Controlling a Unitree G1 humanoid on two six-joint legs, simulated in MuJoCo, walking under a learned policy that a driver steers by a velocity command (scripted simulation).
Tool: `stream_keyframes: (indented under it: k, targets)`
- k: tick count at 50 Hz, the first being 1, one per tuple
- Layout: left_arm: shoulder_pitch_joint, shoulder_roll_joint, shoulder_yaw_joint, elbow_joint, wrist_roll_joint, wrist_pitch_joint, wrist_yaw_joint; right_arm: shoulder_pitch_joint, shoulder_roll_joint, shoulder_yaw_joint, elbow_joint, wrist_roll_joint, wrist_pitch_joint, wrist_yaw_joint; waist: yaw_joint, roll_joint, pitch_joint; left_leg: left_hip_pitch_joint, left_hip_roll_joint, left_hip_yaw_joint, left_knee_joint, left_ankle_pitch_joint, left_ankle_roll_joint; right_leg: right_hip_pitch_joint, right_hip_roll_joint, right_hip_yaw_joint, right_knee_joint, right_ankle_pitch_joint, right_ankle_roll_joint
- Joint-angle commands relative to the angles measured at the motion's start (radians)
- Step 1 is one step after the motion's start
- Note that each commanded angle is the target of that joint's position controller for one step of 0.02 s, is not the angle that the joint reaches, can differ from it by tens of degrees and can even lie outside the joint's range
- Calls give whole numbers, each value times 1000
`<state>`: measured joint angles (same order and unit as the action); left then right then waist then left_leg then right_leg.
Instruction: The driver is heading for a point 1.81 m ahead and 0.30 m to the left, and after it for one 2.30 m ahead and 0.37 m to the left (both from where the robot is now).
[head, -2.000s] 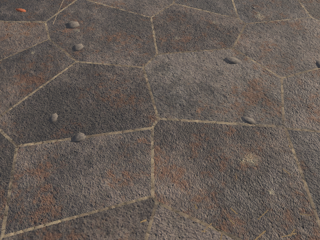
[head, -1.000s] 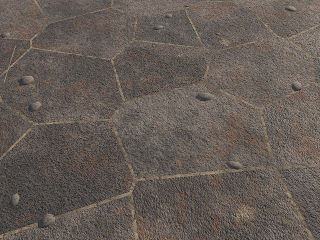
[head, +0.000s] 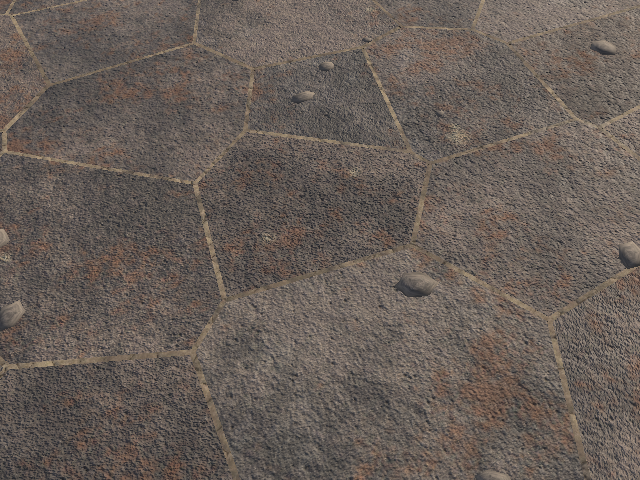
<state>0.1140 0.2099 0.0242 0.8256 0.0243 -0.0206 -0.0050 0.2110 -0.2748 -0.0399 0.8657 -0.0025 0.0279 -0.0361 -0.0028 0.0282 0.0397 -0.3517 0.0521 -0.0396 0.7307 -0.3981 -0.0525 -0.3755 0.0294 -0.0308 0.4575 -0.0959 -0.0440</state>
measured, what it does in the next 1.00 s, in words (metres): steps on the spot: left foot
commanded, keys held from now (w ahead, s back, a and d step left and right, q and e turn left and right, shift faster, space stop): no key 1.00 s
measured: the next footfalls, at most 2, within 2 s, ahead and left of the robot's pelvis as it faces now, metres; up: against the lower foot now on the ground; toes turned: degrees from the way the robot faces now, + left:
left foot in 0.04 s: +0.06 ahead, +0.15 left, +0.00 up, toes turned +0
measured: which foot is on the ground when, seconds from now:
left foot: up 0.00-0.02, down 0.04-1.00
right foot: down 0.00-1.00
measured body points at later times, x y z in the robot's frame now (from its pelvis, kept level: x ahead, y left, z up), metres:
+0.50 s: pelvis +0.06 +0.03 +0.00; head +0.07 +0.03 +0.45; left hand +0.15 +0.29 -0.14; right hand +0.11 -0.23 -0.14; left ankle +0.02 +0.15 -0.73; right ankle +0.09 -0.10 -0.73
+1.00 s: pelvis +0.06 +0.03 +0.01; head +0.07 +0.03 +0.46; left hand +0.12 +0.29 -0.15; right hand +0.07 -0.21 -0.15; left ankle +0.02 +0.15 -0.73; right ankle +0.09 -0.10 -0.73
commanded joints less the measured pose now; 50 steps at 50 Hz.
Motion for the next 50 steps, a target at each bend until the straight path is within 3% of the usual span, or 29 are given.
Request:
stream_keyframes:
  k: [1,3,4,6,7,11,22,50]
  targets:
    - [-70,132,30,-45,-14,-7,10,154,-51,-16,21,-15,4,-1,-58,-147,-140,238,-23,50,-176,204,26,-29,-184,177,-196,-283,-105]
    - [-28,104,19,-13,-9,-4,10,104,-87,-17,-6,-32,1,-2,-35,-92,-64,215,47,-29,-291,188,73,-63,-133,155,-169,-441,-15]
    - [-5,113,26,-14,-11,-1,12,72,-148,-33,2,-16,-1,-5,14,25,-12,71,46,-35,-305,0,99,2,-73,93,-145,-386,18]
    - [-19,115,28,-2,-8,0,22,32,-82,-18,10,-16,-24,-3,13,69,4,-50,35,-40,-371,-85,83,143,-59,70,-60,-231,28]
    - [-7,109,27,11,-10,2,26,19,-75,-16,15,-17,-35,-1,20,76,0,-49,32,-37,-375,-35,68,168,-63,70,-43,-181,18]
    - [14,108,29,54,-13,3,26,52,-72,-13,46,-4,-59,3,6,27,-39,42,20,-19,-328,154,57,184,-61,61,-14,-12,5]
    - [15,121,35,148,-25,24,36,62,-60,-5,107,0,-47,4,-3,-26,-60,120,0,9,-308,348,66,235,-66,56,12,151,14]
    - [35,107,29,276,-25,37,51,112,-22,14,205,-3,-44,-3,6,-23,3,97,-21,31,-372,192,65,220,-62,53,-32,19,31]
